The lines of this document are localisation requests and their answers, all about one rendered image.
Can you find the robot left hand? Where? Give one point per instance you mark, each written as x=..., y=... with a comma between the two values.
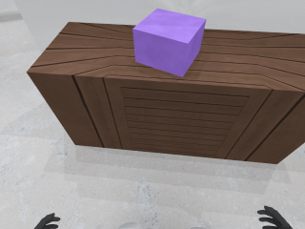
x=47, y=219

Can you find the pedestal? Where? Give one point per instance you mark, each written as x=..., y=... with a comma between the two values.
x=242, y=98

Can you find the carton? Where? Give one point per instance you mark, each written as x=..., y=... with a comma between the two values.
x=168, y=41

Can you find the robot right hand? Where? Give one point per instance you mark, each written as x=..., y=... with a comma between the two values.
x=276, y=219

